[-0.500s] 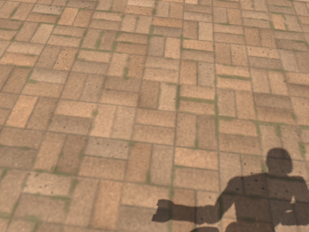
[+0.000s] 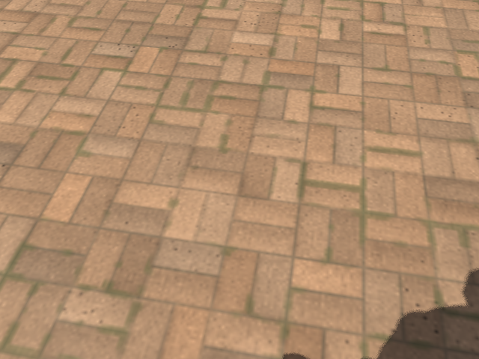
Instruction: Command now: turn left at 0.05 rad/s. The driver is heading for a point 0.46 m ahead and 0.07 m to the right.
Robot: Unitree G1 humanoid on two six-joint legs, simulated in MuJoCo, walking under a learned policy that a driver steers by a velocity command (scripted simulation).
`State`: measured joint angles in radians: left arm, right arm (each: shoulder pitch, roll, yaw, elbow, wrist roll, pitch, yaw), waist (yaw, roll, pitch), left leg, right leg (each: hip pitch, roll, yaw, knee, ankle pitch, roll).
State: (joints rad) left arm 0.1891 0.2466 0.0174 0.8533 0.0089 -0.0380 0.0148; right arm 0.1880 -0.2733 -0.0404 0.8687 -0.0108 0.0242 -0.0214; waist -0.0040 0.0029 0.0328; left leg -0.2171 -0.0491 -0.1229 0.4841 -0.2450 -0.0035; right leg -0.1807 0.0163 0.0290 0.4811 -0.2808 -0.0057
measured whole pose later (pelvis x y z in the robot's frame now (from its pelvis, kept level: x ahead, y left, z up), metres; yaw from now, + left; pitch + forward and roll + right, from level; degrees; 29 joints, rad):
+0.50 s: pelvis +0.00 -0.01 +0.00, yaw +0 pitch -2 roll +0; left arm 0.23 0.26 0.00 0.98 0.00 -0.02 0.02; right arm 0.18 -0.24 -0.03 1.04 0.00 0.02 -0.04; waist 0.00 0.00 0.05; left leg -0.19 -0.04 -0.12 0.47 -0.25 -0.01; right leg -0.15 0.02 0.03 0.47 -0.29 -0.01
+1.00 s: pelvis +0.11 +0.04 +0.01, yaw -4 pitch +0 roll +0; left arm 0.26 0.30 0.04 0.94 -0.04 -0.08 -0.01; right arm 0.37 -0.22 -0.03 1.07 -0.01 -0.11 0.01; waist -0.03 -0.04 0.00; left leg -0.03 -0.03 0.07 0.31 -0.27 0.04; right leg -0.52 -0.02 0.09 1.06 -0.23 -0.06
